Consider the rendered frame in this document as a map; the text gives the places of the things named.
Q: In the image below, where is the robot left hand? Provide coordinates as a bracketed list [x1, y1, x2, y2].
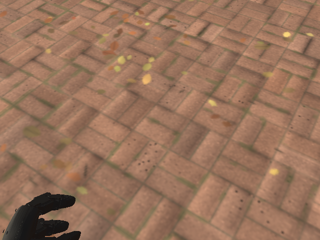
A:
[2, 192, 81, 240]

